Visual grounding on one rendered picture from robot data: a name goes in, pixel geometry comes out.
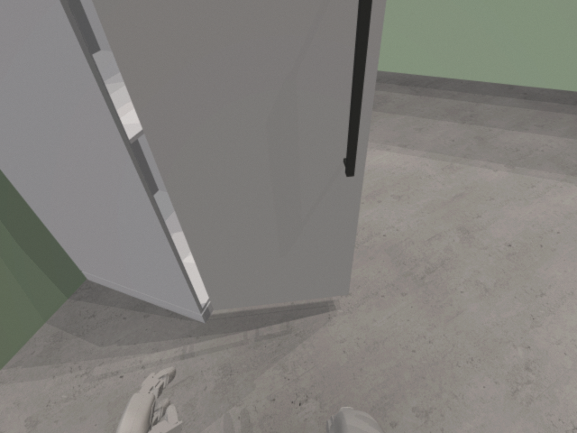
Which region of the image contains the left robot hand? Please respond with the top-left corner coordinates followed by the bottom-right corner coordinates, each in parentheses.
top-left (115, 367), bottom-right (182, 433)

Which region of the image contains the handle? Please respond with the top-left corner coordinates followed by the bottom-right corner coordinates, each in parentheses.
top-left (343, 0), bottom-right (372, 177)

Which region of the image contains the fridge door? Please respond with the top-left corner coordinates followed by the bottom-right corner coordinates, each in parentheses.
top-left (92, 0), bottom-right (387, 310)

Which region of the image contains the robot right thigh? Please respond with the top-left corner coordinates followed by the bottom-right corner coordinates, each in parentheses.
top-left (326, 410), bottom-right (385, 433)

